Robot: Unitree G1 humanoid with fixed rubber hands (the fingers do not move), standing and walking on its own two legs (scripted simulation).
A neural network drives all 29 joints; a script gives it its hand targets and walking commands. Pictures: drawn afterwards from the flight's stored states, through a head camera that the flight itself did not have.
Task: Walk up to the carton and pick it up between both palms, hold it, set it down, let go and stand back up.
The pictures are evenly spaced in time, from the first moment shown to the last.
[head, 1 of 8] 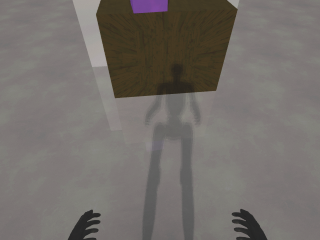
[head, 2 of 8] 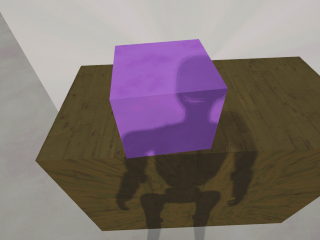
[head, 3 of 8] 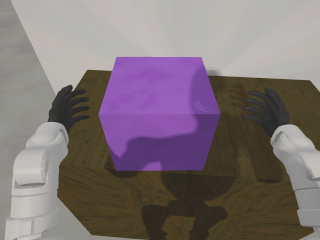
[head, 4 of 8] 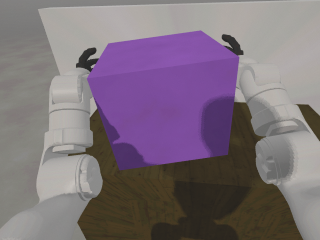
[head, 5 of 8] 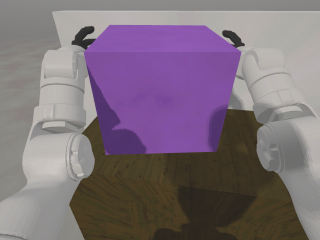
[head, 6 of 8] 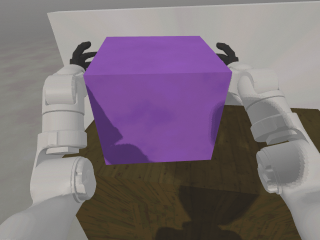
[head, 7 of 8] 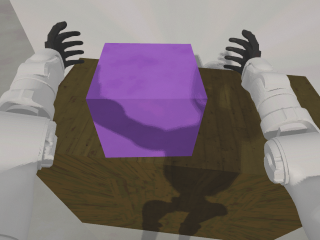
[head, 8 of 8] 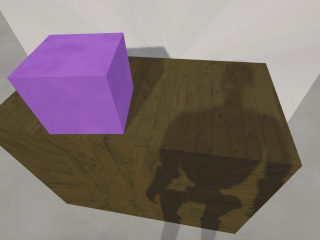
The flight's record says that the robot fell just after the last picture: no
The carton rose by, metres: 0.26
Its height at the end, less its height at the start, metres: +0.00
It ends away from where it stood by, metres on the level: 0.02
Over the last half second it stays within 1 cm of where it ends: yes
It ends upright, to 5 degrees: yes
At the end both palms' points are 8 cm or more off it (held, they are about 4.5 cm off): yes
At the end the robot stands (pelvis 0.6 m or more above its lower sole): yes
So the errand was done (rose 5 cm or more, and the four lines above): yes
